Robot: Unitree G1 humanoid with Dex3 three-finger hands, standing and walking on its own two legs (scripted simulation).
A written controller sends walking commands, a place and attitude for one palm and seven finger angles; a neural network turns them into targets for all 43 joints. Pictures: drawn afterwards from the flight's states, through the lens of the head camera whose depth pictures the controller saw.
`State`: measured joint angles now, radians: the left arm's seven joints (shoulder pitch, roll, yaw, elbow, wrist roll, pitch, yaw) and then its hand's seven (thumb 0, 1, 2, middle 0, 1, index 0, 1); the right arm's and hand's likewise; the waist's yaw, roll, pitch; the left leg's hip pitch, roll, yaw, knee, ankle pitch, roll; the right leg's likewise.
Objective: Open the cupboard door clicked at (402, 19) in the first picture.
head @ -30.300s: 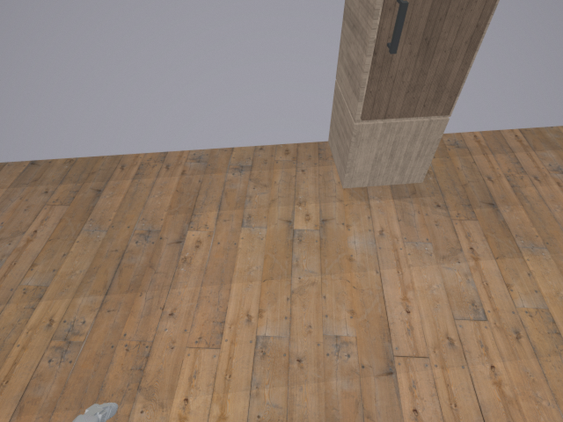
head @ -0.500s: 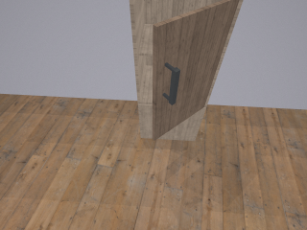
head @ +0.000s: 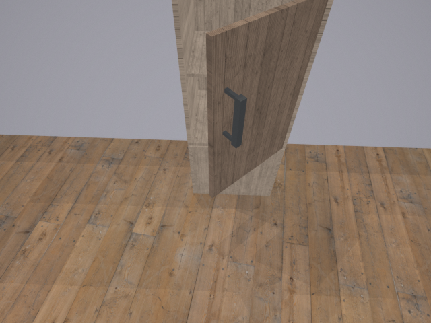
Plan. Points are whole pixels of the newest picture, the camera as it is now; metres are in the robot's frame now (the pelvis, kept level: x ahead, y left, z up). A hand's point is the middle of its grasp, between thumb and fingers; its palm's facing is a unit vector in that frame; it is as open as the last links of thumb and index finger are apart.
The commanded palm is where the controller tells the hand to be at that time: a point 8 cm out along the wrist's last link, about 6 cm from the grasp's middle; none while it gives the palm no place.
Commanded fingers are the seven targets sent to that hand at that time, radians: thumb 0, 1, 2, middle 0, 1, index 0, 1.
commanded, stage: walk to a spot facing it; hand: left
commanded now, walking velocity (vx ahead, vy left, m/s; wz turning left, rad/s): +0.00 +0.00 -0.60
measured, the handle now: (232, 119) +0.57 +0.00 +0.03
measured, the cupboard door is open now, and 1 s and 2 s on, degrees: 42 42 42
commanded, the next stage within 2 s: none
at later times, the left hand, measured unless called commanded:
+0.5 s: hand out of the picture +0.06 +0.15 -0.17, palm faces -0.21 -0.94 -0.26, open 7.4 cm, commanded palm none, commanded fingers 0.00 0.90 0.90 -0.20 -0.30 -0.20 -0.30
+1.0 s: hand (181, 277) +0.24 +0.10 -0.17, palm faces -0.55 -0.79 -0.28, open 7.4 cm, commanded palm none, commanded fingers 0.00 0.90 0.90 -0.20 -0.30 -0.20 -0.30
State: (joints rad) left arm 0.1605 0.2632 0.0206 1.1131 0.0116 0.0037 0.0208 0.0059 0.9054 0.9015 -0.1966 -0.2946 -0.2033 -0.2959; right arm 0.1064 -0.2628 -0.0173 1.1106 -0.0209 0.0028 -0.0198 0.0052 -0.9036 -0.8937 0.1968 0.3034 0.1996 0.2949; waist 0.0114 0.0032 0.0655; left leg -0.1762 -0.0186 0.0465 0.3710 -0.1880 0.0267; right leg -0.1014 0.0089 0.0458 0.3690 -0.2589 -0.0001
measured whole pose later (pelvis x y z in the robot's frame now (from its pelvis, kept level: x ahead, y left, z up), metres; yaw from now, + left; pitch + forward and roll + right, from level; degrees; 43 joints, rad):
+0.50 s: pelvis +0.00 -0.03 +0.00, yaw -17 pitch +2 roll +2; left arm 0.27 0.18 0.07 0.97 0.03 0.03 0.02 0.01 0.90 0.90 -0.20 -0.29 -0.21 -0.30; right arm 0.08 -0.22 -0.06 0.95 -0.01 0.05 -0.03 0.01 -0.91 -0.89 0.19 0.30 0.20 0.29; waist 0.03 -0.01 0.12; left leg -0.46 0.02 -0.01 0.98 -0.44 -0.06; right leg -0.24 0.07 0.14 0.49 -0.27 -0.05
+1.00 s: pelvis +0.02 -0.02 -0.02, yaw -35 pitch +1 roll -1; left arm 0.13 0.29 0.08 0.86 0.02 0.04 -0.04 0.01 0.91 0.90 -0.19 -0.29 -0.20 -0.30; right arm 0.25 -0.24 -0.04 0.90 -0.03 0.02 -0.02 0.01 -0.90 -0.89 0.20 0.30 0.20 0.30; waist 0.00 0.01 0.10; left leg -0.25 0.14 0.15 0.63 -0.38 -0.05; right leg -0.32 -0.03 -0.05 0.61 -0.26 0.00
